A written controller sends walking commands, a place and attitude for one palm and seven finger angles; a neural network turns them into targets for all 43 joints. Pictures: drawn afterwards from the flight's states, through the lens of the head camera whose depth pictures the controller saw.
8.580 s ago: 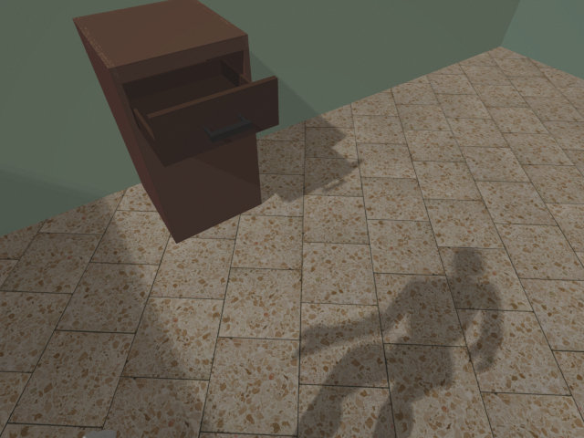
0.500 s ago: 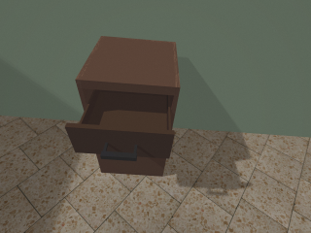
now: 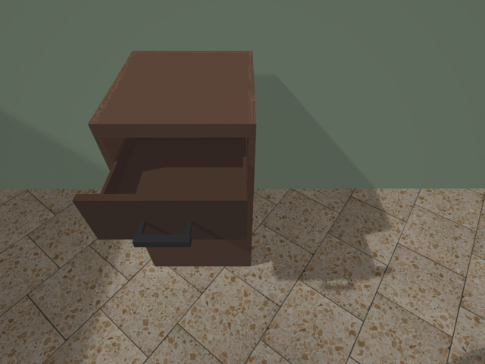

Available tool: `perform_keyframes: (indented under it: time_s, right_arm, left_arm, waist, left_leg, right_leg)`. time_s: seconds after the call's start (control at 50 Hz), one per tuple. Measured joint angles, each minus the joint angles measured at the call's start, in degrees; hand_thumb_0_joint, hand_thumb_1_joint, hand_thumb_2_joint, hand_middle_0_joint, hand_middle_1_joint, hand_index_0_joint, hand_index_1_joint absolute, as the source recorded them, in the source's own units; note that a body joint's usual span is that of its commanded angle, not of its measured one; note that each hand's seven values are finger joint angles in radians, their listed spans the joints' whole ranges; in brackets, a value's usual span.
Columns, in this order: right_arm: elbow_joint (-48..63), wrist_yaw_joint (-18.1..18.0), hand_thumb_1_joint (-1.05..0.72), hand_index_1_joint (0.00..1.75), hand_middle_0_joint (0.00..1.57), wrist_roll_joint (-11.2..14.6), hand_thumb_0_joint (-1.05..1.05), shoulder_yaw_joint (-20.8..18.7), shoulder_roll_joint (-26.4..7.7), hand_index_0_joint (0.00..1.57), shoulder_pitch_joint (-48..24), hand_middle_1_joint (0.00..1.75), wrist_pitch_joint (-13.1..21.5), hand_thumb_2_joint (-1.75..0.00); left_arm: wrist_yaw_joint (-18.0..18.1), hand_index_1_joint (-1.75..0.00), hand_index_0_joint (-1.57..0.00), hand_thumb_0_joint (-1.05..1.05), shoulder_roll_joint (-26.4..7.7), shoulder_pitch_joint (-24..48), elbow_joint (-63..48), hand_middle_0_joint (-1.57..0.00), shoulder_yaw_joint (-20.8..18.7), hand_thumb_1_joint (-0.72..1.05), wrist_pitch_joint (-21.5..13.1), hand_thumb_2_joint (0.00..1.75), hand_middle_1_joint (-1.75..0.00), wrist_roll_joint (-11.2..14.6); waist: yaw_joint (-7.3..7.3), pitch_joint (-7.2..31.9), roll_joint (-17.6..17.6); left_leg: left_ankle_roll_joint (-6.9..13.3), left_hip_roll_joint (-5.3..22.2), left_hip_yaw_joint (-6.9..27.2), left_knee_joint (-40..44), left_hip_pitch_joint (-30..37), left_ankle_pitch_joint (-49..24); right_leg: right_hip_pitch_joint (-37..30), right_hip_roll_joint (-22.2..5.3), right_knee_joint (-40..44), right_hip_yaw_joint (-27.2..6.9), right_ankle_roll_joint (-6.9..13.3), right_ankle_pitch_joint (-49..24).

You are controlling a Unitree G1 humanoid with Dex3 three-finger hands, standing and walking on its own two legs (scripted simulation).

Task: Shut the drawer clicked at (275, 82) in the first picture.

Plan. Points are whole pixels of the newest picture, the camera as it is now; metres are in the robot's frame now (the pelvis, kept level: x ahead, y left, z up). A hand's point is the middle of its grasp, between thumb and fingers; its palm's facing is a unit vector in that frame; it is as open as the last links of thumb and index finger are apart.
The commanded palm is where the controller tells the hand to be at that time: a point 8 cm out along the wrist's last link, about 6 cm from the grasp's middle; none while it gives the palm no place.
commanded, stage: come to a stop and stand still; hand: left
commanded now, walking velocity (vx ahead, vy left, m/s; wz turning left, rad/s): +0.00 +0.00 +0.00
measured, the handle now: (164, 233) +0.42 +0.21 -0.11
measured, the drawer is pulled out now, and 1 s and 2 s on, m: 0.22 0.22 0.22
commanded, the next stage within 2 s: look again from close up in 0.18 s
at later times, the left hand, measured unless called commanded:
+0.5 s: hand out of the picture -0.01 +0.15 -0.17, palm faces +0.01 -0.98 -0.19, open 7.4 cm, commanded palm none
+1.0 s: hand out of the picture +0.09 +0.19 -0.09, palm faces +0.19 -0.95 -0.26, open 7.1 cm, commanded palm +0.10 +0.20 -0.06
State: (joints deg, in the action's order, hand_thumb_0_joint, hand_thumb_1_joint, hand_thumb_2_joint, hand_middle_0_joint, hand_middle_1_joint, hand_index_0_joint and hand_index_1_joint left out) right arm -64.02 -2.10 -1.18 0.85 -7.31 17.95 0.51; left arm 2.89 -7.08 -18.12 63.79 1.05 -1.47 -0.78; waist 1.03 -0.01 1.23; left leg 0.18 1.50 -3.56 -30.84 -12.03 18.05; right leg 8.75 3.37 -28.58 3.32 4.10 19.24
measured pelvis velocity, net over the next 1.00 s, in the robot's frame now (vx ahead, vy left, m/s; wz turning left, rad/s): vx -0.01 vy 0.00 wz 0.02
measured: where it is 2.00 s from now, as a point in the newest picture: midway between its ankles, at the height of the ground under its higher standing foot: outside the picture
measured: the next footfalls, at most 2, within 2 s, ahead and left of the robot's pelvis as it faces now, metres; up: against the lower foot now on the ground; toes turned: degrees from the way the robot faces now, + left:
none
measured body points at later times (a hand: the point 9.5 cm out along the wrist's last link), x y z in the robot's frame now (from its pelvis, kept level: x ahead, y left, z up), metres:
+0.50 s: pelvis +0.01 -0.01 +0.01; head +0.01 -0.02 +0.46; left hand -0.01 +0.20 -0.15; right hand +0.00 -0.22 -0.16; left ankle -0.02 +0.11 -0.73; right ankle -0.04 -0.07 -0.73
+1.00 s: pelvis -0.01 +0.00 +0.00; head +0.00 -0.02 +0.45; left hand +0.08 +0.24 -0.07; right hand +0.04 -0.25 -0.14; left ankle -0.02 +0.12 -0.73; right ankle -0.04 -0.07 -0.73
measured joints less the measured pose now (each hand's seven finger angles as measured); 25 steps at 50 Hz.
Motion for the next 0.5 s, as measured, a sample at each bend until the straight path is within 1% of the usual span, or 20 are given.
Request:
perform_keyframes:
  time_s: [0.18,0.5]
  right_arm:
    - [-0.98,0.11,-0.92,0.29,0.20,0.28,0.01,0.39,-0.80,0.20,-1.35,0.30,-0.22,-0.90]
    - [-1.88,-0.06,-0.91,0.29,0.20,0.39,0.00,0.80,-0.63,0.20,-1.68,0.30,-0.09,-0.90]
  left_arm:
    - [-0.21,-0.30,-0.20,0.01,-1.03,0.14,-0.69,-0.20,0.21,0.92,-0.28,0.90,-0.30,0.29]
    - [-0.37,-0.30,-0.20,0.00,-0.09,-1.19,0.29,-0.20,0.42,0.91,-0.11,0.90,-0.30,0.34]
  waist:
    - [-0.18,-0.14,-0.42]
    - [-0.69,-0.82,-0.93]
  left_leg:
    - [-0.51,-0.19,-0.25,3.84,2.50,-1.66]
    - [-0.93,0.01,-0.51,6.46,3.91,-2.70]
  right_leg:
    - [-1.86,-0.03,2.59,-0.30,0.32,-0.98]
    - [-3.00,0.29,4.86,-0.62,0.65,-1.93]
